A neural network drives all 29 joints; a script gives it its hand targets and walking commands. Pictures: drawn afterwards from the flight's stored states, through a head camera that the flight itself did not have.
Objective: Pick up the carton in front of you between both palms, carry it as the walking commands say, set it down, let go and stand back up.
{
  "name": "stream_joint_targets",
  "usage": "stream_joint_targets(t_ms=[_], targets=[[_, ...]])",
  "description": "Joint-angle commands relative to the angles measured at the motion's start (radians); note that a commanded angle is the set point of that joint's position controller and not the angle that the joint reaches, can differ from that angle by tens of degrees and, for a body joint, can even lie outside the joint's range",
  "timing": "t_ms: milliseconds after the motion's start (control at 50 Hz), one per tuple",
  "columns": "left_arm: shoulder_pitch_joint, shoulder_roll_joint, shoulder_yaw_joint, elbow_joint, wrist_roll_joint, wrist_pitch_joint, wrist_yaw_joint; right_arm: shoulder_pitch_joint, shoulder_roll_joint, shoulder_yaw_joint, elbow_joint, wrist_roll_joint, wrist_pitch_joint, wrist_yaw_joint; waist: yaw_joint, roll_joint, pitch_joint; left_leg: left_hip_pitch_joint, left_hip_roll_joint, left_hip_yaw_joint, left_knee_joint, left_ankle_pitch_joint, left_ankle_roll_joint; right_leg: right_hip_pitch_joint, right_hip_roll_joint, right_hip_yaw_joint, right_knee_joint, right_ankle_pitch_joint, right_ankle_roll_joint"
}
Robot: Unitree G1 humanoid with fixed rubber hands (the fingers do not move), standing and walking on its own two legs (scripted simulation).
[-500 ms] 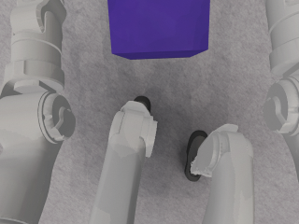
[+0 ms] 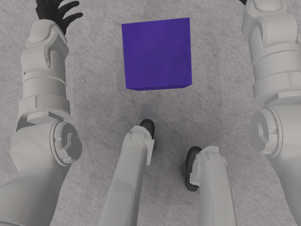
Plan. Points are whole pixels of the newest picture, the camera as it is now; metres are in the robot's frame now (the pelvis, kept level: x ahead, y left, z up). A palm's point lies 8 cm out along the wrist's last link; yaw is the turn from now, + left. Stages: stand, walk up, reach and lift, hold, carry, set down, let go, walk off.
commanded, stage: set down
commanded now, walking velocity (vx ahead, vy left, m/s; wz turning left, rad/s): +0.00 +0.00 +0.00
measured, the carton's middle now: (158, 61) +0.51 +0.13 -0.43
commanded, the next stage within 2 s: let go in 0.18 s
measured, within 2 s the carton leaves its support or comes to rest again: neither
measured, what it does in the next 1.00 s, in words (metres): rises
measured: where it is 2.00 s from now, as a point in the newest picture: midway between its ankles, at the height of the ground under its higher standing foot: (167, 161)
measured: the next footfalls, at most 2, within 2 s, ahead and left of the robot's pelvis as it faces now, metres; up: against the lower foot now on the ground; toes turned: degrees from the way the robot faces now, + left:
none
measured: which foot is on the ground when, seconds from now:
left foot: down 0.00-1.00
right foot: down 0.00-1.00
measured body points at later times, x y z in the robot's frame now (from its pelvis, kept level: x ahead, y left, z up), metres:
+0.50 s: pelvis +0.03 +0.02 +0.13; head +0.32 +0.06 +0.47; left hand +0.44 +0.31 +0.01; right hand +0.52 -0.08 +0.01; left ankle +0.12 +0.13 -0.52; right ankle +0.05 -0.13 -0.52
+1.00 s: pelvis +0.08 +0.02 +0.20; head +0.20 +0.03 +0.64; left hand +0.27 +0.27 +0.12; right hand +0.37 -0.16 +0.11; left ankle +0.12 +0.13 -0.52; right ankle +0.05 -0.13 -0.52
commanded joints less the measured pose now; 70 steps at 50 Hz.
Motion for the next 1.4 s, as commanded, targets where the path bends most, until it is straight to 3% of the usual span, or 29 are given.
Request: stream_joint_targets(t_ms=[0, 140, 240, 340, 400, 480, 560, 740, 880, 960, 1160, 1380], targets=[[-0.206, 0.141, 0.010, -0.121, 0.013, -0.020, -0.005, -0.283, -0.081, -0.024, -0.108, -0.014, -0.022, 0.010, 0.077, -0.054, -1.146, 0.993, -0.068, 0.127, -0.114, 0.497, -0.029, 0.326, 0.082, -0.099, -0.240, 0.195, 0.009], [-0.160, 0.108, 0.025, -0.120, 0.048, -0.035, -0.011, -0.233, -0.070, -0.044, -0.080, -0.031, -0.042, 0.038, 0.071, -0.034, -1.077, 1.111, -0.061, 0.115, -0.260, 0.515, -0.026, 0.398, 0.067, -0.083, -0.396, 0.212, 0.009], [-0.074, 0.079, 0.038, -0.117, 0.098, -0.065, -0.039, -0.120, -0.020, -0.089, -0.086, -0.083, -0.066, 0.037, 0.043, -0.033, -1.075, 1.199, -0.060, 0.108, -0.343, 0.572, -0.018, 0.500, 0.061, -0.071, -0.495, 0.299, 0.017], [0.123, 0.069, 0.008, -0.180, 0.148, -0.089, -0.096, 0.118, 0.086, -0.127, -0.209, -0.137, -0.090, -0.014, 0.021, -0.006, -1.158, 1.391, -0.064, 0.097, -0.403, 0.730, 0.002, 0.622, 0.067, -0.058, -0.584, 0.454, 0.024], [0.270, 0.073, -0.040, -0.243, 0.168, -0.099, -0.132, 0.284, 0.149, -0.128, -0.328, -0.150, -0.106, -0.046, 0.018, 0.018, -1.138, 1.498, -0.060, 0.086, -0.446, 0.769, 0.010, 0.664, 0.068, -0.061, -0.641, 0.476, 0.029], [0.438, 0.081, -0.112, -0.300, 0.155, -0.114, -0.159, 0.444, 0.180, -0.108, -0.459, -0.148, -0.125, -0.066, 0.014, 0.027, -0.996, 1.573, -0.047, 0.070, -0.536, 0.653, 0.016, 0.732, 0.058, -0.067, -0.735, 0.371, 0.031], [0.614, 0.063, -0.175, -0.321, 0.116, -0.144, -0.168, 0.611, 0.203, -0.087, -0.485, -0.139, -0.157, -0.060, -0.011, 0.052, -0.831, 1.608, -0.037, 0.048, -0.629, 0.489, 0.012, 0.786, 0.042, -0.067, -0.809, 0.271, 0.025], [0.973, 0.004, -0.303, -0.382, 0.039, -0.222, -0.135, 0.979, 0.162, -0.061, -0.414, -0.108, -0.262, -0.001, -0.074, 0.118, -0.597, 1.803, -0.019, -0.028, -0.766, 0.365, -0.005, 0.905, 0.018, -0.055, -0.907, 0.200, -0.012], [1.233, -0.019, -0.372, -0.478, 0.026, -0.258, -0.088, 1.230, 0.120, -0.029, -0.423, -0.070, -0.322, 0.040, -0.091, 0.144, -0.437, 1.904, -0.020, -0.020, -0.847, 0.443, -0.016, 1.113, 0.009, -0.053, -1.006, 0.253, -0.033], [1.349, -0.023, -0.398, -0.504, 0.023, -0.267, -0.072, 1.344, 0.098, -0.005, -0.445, -0.055, -0.342, 0.062, -0.105, 0.123, -0.338, 1.942, -0.030, -0.005, -0.900, 0.471, -0.023, 1.247, -0.001, -0.043, -1.081, 0.311, -0.031], [1.434, 0.017, -0.388, -0.469, 0.020, -0.248, -0.074, 1.544, 0.069, 0.060, -0.506, -0.028, -0.326, 0.103, -0.169, -0.013, -0.097, 2.020, -0.079, 0.049, -0.996, 0.399, -0.011, 1.455, -0.053, -0.005, -1.224, 0.443, -0.013], [1.470, 0.024, -0.360, -0.448, 0.052, -0.191, -0.069, 1.596, 0.044, 0.100, -0.578, 0.012, -0.266, 0.145, -0.162, 0.027, -0.009, 2.051, -0.099, 0.058, -1.008, 0.397, 0.001, 1.527, -0.069, 0.018, -1.241, 0.579, 0.002]])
